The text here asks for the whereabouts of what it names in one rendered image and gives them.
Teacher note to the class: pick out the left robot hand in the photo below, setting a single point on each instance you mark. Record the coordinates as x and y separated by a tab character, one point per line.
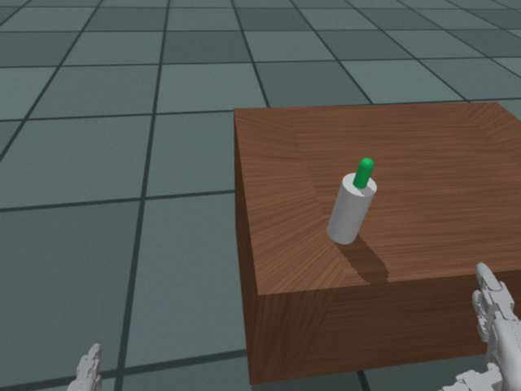
88	378

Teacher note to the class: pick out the right robot hand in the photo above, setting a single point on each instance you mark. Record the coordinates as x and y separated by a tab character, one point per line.
501	329

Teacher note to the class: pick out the bottle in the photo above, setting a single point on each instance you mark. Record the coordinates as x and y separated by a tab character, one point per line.
355	195

